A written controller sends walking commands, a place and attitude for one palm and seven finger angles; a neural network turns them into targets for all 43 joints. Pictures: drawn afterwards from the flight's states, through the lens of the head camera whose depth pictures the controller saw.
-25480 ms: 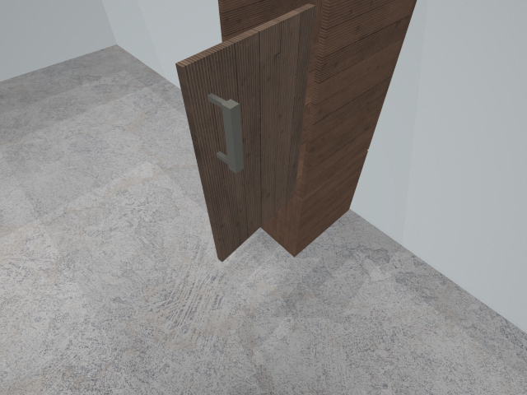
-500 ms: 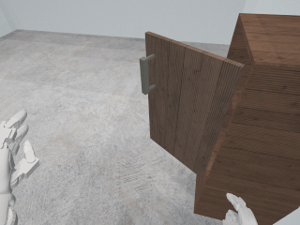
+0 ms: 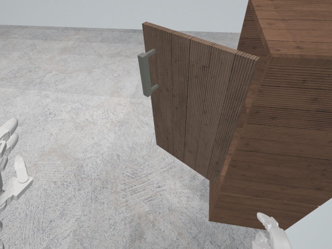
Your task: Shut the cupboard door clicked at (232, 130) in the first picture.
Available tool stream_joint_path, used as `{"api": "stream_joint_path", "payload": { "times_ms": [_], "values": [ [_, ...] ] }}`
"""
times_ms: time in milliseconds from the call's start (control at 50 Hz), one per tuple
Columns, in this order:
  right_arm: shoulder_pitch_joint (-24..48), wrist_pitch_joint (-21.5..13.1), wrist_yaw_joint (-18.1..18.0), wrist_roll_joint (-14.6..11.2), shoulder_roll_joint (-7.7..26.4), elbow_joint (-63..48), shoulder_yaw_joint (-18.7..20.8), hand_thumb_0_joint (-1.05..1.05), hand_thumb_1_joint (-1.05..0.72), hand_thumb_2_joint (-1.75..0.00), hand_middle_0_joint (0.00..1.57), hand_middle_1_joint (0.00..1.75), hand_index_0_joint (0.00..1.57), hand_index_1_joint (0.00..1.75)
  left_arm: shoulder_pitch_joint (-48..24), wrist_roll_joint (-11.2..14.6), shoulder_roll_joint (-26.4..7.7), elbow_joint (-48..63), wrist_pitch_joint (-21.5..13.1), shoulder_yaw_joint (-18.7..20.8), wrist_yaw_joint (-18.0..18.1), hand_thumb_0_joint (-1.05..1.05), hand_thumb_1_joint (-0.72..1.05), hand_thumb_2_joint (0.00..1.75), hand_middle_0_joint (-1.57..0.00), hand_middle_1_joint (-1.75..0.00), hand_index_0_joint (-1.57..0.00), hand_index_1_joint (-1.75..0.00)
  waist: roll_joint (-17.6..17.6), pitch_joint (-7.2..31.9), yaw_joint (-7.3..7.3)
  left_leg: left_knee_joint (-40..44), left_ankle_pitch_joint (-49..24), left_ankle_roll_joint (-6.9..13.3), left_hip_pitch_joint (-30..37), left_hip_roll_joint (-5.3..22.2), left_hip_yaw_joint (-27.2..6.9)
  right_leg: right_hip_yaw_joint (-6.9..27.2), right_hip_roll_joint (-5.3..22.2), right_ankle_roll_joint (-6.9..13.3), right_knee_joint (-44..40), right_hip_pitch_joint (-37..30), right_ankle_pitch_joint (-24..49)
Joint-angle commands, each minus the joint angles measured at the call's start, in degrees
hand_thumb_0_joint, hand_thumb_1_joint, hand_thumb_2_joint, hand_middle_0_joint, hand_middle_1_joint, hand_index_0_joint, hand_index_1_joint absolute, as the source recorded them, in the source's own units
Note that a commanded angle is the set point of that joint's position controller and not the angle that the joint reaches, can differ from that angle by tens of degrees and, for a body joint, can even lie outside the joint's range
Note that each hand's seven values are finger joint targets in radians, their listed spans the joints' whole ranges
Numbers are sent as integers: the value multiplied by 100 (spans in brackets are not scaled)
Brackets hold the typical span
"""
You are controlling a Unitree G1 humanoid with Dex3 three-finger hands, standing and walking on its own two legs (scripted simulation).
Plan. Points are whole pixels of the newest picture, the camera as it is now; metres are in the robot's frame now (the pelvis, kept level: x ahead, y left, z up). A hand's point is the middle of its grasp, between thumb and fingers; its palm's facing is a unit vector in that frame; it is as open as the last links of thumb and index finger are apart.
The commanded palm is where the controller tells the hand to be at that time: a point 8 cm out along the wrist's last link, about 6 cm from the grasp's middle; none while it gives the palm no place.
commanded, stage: step back with the hand held close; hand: left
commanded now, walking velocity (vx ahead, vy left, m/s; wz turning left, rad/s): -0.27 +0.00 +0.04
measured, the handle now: (149, 73) +0.61 +0.10 +0.11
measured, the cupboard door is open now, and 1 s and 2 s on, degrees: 59 59 59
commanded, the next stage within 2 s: stop stepping back and stand still in 1.42 s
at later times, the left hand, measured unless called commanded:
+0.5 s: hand out of the picture +0.14 +0.29 +0.15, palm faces +0.44 -0.77 -0.46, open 7.4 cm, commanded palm +0.08 +0.32 +0.18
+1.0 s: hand out of the picture +0.09 +0.26 +0.16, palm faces +0.36 -0.80 -0.47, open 7.4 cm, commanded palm +0.02 +0.30 +0.18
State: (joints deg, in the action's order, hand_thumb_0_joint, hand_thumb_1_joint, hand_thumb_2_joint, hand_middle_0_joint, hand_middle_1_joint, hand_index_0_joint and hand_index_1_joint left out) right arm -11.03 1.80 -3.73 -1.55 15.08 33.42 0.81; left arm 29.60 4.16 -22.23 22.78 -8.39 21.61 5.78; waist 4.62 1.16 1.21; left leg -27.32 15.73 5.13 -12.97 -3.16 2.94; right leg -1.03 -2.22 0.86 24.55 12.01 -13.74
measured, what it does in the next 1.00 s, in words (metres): shifts its weight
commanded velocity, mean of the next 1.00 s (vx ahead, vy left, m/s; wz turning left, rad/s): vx -0.33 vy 0.00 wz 0.04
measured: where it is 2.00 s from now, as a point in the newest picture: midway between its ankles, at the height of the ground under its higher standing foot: outside the picture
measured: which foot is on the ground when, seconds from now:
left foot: down 0.00-1.00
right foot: down 0.00-1.00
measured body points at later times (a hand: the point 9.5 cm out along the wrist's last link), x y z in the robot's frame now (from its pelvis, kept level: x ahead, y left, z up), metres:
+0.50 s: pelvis -0.06 +0.02 -0.02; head -0.05 +0.04 +0.43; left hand +0.11 +0.33 +0.18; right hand +0.10 -0.23 -0.09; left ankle -0.01 +0.05 -0.74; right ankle -0.01 -0.11 -0.74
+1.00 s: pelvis -0.12 +0.00 -0.01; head -0.08 +0.03 +0.44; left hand +0.07 +0.30 +0.19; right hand +0.08 -0.23 -0.08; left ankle -0.01 +0.05 -0.74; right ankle -0.16 -0.14 -0.74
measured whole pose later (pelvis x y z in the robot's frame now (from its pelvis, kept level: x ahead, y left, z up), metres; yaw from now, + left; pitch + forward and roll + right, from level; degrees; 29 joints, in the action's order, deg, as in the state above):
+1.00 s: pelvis -0.12 +0.00 -0.01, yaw +0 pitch +4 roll -4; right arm -7.1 -3.0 -3.2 0.1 11.2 33.2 0.0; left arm 30.2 3.6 -26.4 31.7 -15.5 26.6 6.0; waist -0.4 -0.3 0.7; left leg -30.8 6.1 5.2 -29.3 -0.3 2.5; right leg 2.1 -4.3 -0.6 28.0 14.7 -18.1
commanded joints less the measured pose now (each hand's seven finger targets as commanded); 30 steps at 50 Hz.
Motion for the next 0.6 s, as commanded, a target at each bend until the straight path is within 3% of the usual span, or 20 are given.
{"api": "stream_joint_path", "payload": {
  "times_ms": [0, 80, 100, 140, 200, 280, 300, 360, 400, 460, 500, 520, 580],
  "values": [
    [589, -118, -109, -2, 629, -1090, 281, 0, -90, -90, 20, 30, 20, 30, -80, 8, -1472, 1418, -353, 1060, 186, 0, 90, 90, -20, -30, -20, -30, -333, 1067, -33, 112, -2584, -237, 82, 867, -778, 725, 762, 26, 374, -551, 2810],
    [515, -50, -128, -12, 613, -1230, 286, 0, -90, -90, 20, 30, 20, 30, 149, 17, -1452, 1622, -363, 1096, 214, 0, 90, 90, -20, -30, -20, -30, -170, 1085, -45, 145, -2796, -205, -173, 1013, -899, 712, 629, -24, 669, -549, 2532],
    [538, -59, -131, 5, 655, -1231, 307, 0, -90, -90, 20, 30, 20, 30, 180, 3, -1548, 1685, -374, 1204, 219, 0, 90, 90, -20, -30, -20, -30, -41, 1078, -15, 196, -2659, -181, -327, 1045, -955, 702, 596, -36, 715, -596, 2364],
    [497, -78, -127, 10, 643, -1274, 297, 0, -90, -90, 20, 30, 20, 30, 264, 1, -1430, 1698, -398, 1136, 215, 0, 90, 90, -20, -30, -20, -30, 5, 946, -31, 332, -2264, -148, -639, 1128, -1066, 698, 518, -38, 831, -601, 1884],
    [494, -126, -141, 52, 705, -1279, 317, 0, -90, -90, 20, 30, 20, 30, 192, -49, -1463, 1605, -443, 1247, 230, 0, 90, 90, -20, -30, -20, -30, 107, 616, -1, 668, -885, 17, -1523, 1228, -1250, 698, 396, -80, 955, -854, 1320],
    [371, -192, -156, 15, 706, -1285, 304, 0, -90, -90, 20, 30, 20, 30, -30, -122, -1252, 1416, -516, 1093, 256, 0, 90, 90, -20, -30, -20, -30, -176, 277, -98, 776, 1199, 136, -2445, 1149, -1374, 941, 486, -12, 968, -941, 789],
    [386, -213, -161, 33, 740, -1268, 320, 0, -90, -90, 20, 30, 20, 30, -92, -164, -1374, 1417, -546, 1196, 270, 0, 90, 90, -20, -30, -20, -30, -273, 234, -88, 785, 1540, 154, -2598, 1120, -1417, 998, 509, 0, 896, -930, 567],
    [321, -307, -149, 35, 725, -1253, 302, 0, -90, -90, 20, 30, 20, 30, -278, -226, -1236, 1540, -660, 1056, 298, 0, 90, 90, -20, -30, -20, -30, -284, 157, -135, 790, 2151, 189, -2714, 1098, -1556, 1042, 526, 37, 839, -697, -38],
    [346, -394, -161, 62, 769, -1213, 308, 0, -90, -90, 20, 30, 20, 30, -412, -277, -1373, 1736, -748, 1178, 322, 0, 90, 90, -20, -30, -20, -30, -111, 220, -117, 1017, 2272, 235, -2901, 1211, -1721, 902, 399, -9, 1070, -931, 103],
    [321, -516, -176, 96, 726, -1173, 282, 0, -90, -90, 20, 30, 20, 30, -526, -284, -1266, 1933, -836, 1128, 320, 0, 90, 90, -20, -30, -20, -30, 228, 355, -96, 1274, 2129, 278, -3021, 1437, -1886, 623, 185, -101, 1632, -1256, 592],
    [331, -587, -167, 136, 747, -1115, 301, 0, -90, -90, 20, 30, 20, 30, -591, -325, -1349, 1921, -870, 1242, 306, 0, 90, 90, -20, -30, -20, -30, 327, 359, -69, 1359, 2165, 302, -3165, 1546, -1981, 572, 105, -133, 1819, -1407, 509],
    [303, -601, -163, 128, 698, -1109, 291, 0, -90, -90, 20, 30, 20, 30, -531, -293, -1228, 1855, -876, 1160, 290, 0, 90, 90, -20, -30, -20, -30, 203, 293, -87, 1355, 2062, 276, -3095, 1566, -2005, 537, 82, -125, 1836, -1321, 524],
    [284, -654, -121, 174, 693, -1047, 314, 0, -90, -90, 20, 30, 20, 30, -426, -275, -1205, 1868, -979, 1196, 247, 0, 90, 90, -20, -30, -20, -30, 259, 271, -92, 1275, 1482, 303, -2912, 1633, -2027, 564, -1, -120, 1876, -1197, 498]
  ]
}}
